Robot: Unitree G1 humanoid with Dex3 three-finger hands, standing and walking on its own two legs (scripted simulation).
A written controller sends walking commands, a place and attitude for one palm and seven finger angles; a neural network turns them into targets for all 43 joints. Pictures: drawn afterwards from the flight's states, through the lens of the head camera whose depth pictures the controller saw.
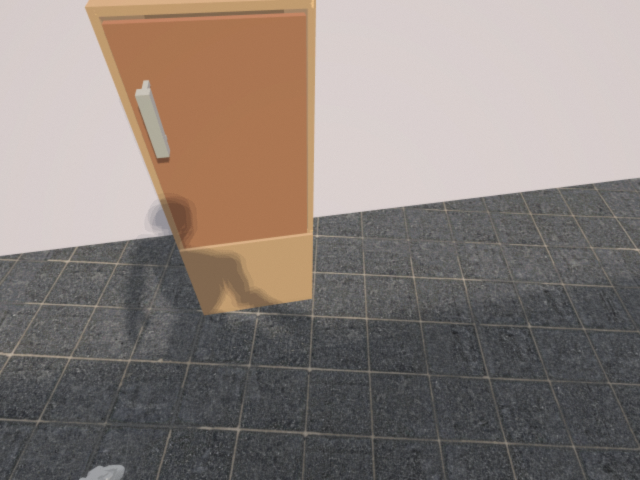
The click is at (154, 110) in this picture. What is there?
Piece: cupboard door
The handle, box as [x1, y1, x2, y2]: [135, 80, 169, 157]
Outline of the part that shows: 144,80 142,88 136,89 135,97 156,156 169,156 169,148 166,141 166,136 164,134 152,97 148,80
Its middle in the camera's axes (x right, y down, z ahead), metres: -0.34 -0.24 +0.78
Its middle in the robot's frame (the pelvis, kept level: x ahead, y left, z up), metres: +0.74 +0.37 +0.05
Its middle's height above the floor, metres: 0.82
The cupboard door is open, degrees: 0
